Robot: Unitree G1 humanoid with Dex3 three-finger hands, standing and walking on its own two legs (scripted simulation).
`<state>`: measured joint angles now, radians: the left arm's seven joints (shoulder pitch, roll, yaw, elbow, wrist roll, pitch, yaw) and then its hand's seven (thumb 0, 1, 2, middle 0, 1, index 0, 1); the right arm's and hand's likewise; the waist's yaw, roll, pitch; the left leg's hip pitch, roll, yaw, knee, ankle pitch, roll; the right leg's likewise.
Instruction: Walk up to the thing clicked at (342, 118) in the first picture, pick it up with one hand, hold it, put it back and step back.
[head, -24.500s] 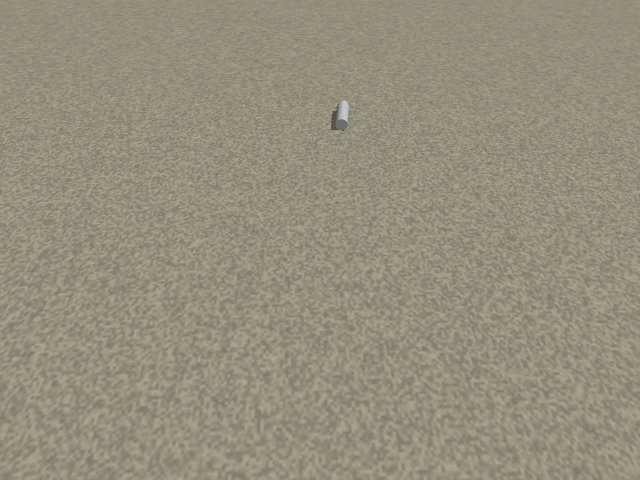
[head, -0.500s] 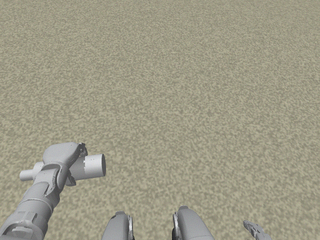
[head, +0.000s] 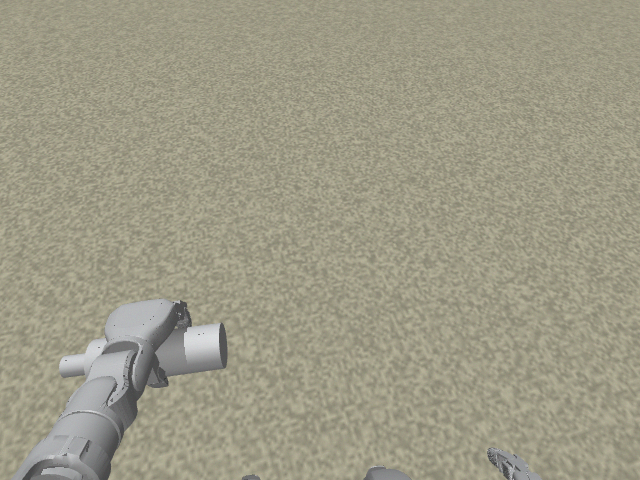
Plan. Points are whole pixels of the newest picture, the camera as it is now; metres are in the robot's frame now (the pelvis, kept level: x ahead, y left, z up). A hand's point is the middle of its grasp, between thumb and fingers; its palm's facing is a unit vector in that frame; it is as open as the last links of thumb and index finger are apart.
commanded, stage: hold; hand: left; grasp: from above
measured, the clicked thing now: (145, 355) +0.32 +0.25 -0.12
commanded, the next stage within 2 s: crouch in 1.82 s
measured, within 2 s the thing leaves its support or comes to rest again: neither
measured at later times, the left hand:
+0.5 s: hand (151, 345) +0.31 +0.21 -0.05, palm faces -0.48 -0.05 -0.87, open 9.5 cm
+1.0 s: hand (147, 363) +0.28 +0.21 -0.03, palm faces -0.48 -0.05 -0.88, open 9.5 cm
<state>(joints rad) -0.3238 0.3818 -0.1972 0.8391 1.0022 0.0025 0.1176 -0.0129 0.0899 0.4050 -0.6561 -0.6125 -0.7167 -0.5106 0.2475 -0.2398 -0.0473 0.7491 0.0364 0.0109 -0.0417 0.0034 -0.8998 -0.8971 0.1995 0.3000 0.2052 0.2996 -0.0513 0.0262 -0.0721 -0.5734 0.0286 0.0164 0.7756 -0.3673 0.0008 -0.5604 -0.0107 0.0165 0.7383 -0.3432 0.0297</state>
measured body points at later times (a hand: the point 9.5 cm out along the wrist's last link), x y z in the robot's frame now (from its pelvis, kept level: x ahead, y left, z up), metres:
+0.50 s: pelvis +0.01 +0.00 +0.02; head +0.03 -0.01 +0.47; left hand +0.33 +0.21 +0.01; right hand +0.12 -0.27 -0.10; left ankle +0.01 +0.12 -0.71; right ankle +0.01 -0.14 -0.71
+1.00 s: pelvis -0.01 -0.01 +0.02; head +0.00 -0.03 +0.47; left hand +0.30 +0.21 +0.02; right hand +0.13 -0.27 -0.09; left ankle +0.01 +0.12 -0.71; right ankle +0.01 -0.14 -0.71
